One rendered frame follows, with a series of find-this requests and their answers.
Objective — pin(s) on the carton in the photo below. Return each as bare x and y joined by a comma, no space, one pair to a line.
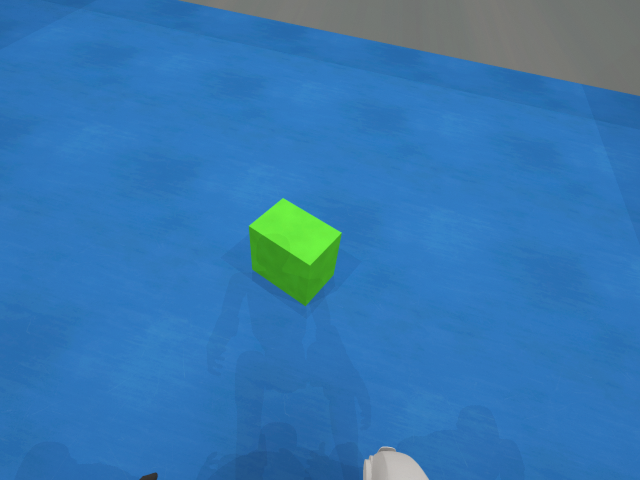
294,250

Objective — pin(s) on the robot right thigh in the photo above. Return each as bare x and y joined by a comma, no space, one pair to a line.
390,465

